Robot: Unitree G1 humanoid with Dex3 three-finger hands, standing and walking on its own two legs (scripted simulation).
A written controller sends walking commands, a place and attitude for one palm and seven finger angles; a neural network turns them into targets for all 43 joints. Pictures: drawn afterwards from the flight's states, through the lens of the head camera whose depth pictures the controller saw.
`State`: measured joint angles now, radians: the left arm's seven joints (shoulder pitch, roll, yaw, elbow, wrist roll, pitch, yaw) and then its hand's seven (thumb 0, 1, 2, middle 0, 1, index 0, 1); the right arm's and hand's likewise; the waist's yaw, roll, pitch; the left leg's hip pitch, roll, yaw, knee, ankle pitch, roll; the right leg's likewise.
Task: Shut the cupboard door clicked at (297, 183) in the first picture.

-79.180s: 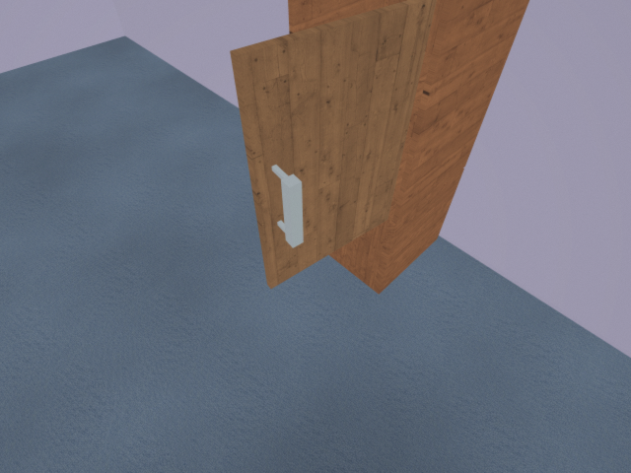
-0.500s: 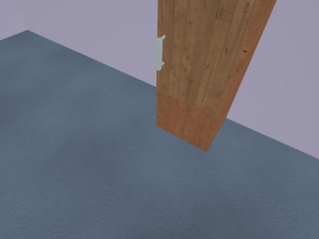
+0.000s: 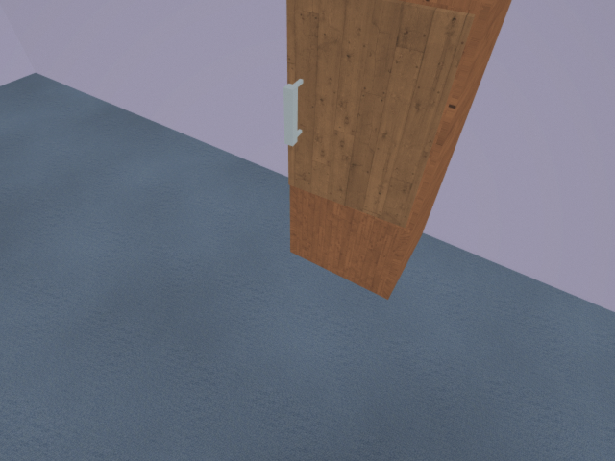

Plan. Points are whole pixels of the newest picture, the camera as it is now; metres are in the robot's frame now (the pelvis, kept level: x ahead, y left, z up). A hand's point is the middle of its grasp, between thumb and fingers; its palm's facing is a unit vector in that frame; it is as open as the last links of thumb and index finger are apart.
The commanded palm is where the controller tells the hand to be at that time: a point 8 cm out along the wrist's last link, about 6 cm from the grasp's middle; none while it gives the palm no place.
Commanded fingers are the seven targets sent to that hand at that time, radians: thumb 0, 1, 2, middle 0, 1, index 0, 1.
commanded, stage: let the arm hang, fingers relaxed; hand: left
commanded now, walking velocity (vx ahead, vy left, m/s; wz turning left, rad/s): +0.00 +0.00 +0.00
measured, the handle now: (295, 112) +0.97 +0.08 -0.05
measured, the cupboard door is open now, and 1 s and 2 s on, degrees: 3 3 3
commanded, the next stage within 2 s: look to check the result in 0.06 s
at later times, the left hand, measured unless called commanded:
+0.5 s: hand out of the picture -0.01 +0.16 -0.18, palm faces +0.04 -0.98 -0.17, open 7.4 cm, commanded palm none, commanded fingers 0.00 0.90 0.90 -0.20 -0.30 -0.20 -0.30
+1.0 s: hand out of the picture +0.01 +0.18 -0.19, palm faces +0.12 -0.97 -0.20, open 7.4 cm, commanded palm none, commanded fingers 0.00 0.90 0.90 -0.20 -0.30 -0.20 -0.30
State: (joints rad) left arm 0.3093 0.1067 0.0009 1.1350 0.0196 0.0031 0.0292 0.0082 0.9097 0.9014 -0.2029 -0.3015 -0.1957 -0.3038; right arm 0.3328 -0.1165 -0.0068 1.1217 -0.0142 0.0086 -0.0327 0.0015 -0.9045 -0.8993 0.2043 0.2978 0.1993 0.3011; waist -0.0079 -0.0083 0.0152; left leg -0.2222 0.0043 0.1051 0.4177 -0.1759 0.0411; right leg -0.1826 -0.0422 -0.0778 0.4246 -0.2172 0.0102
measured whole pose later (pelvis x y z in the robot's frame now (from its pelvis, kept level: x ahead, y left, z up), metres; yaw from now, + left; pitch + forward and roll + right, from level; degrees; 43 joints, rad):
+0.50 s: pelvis +0.01 +0.00 +0.00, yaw +0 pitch -2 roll +0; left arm 0.31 0.13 0.01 1.15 0.01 0.00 0.03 0.00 0.91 0.90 -0.20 -0.30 -0.19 -0.30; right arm 0.30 -0.12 0.00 1.13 -0.01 0.00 -0.04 0.00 -0.90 -0.90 0.20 0.30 0.20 0.30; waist 0.00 0.00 0.03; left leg -0.19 0.01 0.10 0.41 -0.19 0.04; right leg -0.14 -0.04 -0.08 0.40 -0.23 0.01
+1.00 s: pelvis +0.01 +0.00 -0.01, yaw +5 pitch -1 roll -1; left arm 0.26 0.16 0.05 1.07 0.02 0.02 0.03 0.00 0.90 0.90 -0.20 -0.30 -0.20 -0.30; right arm 0.30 -0.14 -0.03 1.08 -0.02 0.04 -0.02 0.00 -0.90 -0.90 0.20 0.30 0.20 0.30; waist -0.01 0.00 0.06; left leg -0.29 -0.02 0.03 0.55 -0.24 0.04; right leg -0.20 -0.07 -0.15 0.52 -0.30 0.01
